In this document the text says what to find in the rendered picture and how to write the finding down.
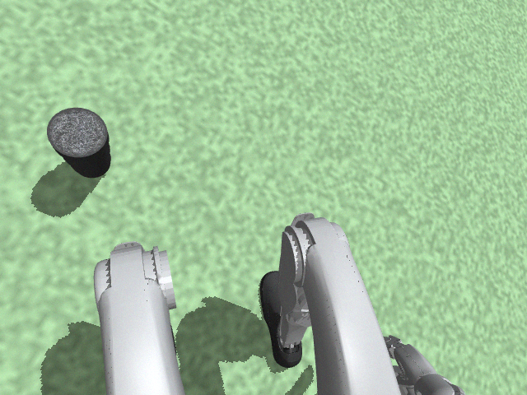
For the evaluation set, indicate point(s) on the right robot foot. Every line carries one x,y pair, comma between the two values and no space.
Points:
271,307

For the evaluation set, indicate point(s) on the right robot hand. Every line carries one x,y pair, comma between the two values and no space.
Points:
412,364

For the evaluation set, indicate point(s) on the cup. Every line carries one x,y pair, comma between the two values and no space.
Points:
80,136

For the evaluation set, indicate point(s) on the right robot arm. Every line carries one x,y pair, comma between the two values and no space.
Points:
435,384

